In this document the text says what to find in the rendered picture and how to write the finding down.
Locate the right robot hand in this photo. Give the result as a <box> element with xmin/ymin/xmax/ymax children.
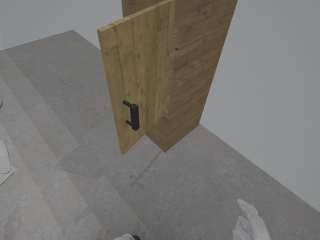
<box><xmin>232</xmin><ymin>199</ymin><xmax>271</xmax><ymax>240</ymax></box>

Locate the cupboard door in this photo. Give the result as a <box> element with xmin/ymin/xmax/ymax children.
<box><xmin>97</xmin><ymin>0</ymin><xmax>176</xmax><ymax>155</ymax></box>

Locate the handle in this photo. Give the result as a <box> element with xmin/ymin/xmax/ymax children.
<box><xmin>123</xmin><ymin>100</ymin><xmax>140</xmax><ymax>131</ymax></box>

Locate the left robot hand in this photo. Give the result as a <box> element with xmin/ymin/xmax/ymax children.
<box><xmin>0</xmin><ymin>98</ymin><xmax>16</xmax><ymax>186</ymax></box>

